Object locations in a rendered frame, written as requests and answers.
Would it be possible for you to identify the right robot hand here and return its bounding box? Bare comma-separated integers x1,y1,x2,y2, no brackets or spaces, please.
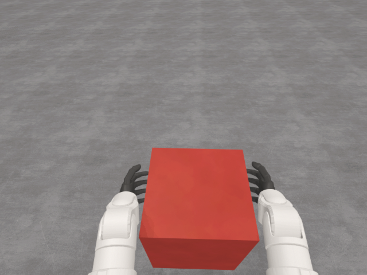
247,162,275,203

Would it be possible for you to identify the robot right forearm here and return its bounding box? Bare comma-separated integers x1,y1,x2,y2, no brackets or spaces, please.
257,189,318,275

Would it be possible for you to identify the robot left forearm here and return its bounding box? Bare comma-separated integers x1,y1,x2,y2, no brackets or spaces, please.
88,191,139,275

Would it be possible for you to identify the left robot hand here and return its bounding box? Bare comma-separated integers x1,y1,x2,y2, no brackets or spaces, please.
120,164,149,204

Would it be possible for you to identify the carton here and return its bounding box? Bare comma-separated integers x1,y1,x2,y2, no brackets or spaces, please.
139,148,260,270

